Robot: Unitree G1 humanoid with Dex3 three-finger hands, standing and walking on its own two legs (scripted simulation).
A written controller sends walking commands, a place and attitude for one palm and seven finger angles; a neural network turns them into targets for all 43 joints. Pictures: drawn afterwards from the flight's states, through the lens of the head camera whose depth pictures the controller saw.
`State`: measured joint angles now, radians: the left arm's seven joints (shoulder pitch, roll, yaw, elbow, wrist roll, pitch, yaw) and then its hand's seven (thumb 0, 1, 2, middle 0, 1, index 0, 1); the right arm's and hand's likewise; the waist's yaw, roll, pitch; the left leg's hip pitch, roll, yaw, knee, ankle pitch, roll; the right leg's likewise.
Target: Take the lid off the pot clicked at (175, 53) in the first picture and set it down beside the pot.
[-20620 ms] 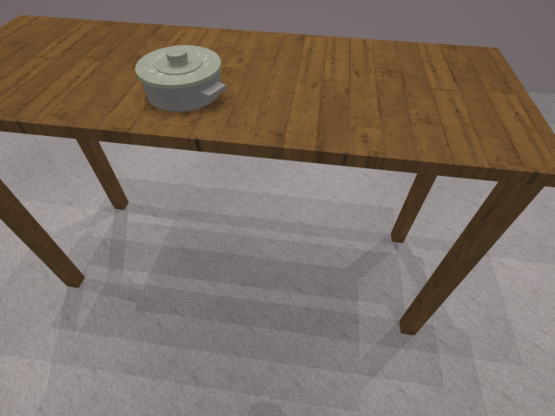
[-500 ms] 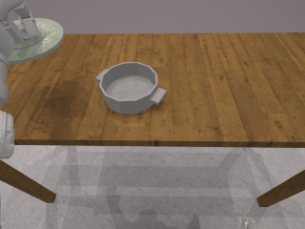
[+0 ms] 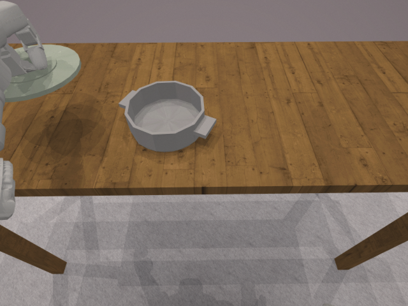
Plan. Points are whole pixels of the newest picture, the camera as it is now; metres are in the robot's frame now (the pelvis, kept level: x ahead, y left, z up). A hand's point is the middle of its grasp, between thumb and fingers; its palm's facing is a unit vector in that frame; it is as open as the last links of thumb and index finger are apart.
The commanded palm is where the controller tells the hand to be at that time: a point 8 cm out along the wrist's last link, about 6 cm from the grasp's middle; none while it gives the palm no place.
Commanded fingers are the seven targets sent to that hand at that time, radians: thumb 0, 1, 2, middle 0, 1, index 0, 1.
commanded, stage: lower the lid onto the table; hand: left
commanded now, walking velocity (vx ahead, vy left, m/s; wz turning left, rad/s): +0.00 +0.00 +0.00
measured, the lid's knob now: (22, 58) +0.50 +0.31 +0.23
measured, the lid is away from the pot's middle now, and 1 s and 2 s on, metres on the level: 0.24 0.23 0.22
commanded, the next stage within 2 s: open the fingers wide in 1.62 s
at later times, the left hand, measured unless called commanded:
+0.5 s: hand (29, 80) +0.46 +0.28 +0.21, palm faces -0.30 -0.13 -0.94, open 3.9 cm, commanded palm +0.46 +0.29 +0.28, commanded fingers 0.00 0.71 0.92 -0.83 -1.05 -1.08 -1.13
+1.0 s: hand (39, 93) +0.46 +0.29 +0.18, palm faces -0.35 -0.15 -0.92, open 3.9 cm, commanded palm +0.46 +0.29 +0.24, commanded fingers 0.00 0.71 0.92 -0.83 -1.05 -1.08 -1.13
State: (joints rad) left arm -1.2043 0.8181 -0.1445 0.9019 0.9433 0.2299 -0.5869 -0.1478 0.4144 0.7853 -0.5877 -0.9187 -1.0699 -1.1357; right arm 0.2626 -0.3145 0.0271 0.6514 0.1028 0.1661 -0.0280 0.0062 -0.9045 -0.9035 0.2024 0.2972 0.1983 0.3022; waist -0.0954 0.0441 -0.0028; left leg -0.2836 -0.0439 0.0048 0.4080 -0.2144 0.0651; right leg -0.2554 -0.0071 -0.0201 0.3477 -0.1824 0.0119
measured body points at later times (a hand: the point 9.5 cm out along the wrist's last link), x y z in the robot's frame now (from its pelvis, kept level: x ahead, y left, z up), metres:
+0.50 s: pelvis +0.00 +0.00 +0.00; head +0.04 +0.00 +0.45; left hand +0.47 +0.29 +0.27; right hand +0.09 -0.27 -0.12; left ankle -0.01 +0.08 -0.74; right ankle -0.01 -0.13 -0.74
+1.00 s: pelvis +0.00 +0.00 +0.00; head +0.04 +0.00 +0.44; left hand +0.48 +0.29 +0.23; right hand +0.05 -0.28 -0.13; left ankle -0.01 +0.08 -0.74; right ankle -0.01 -0.13 -0.74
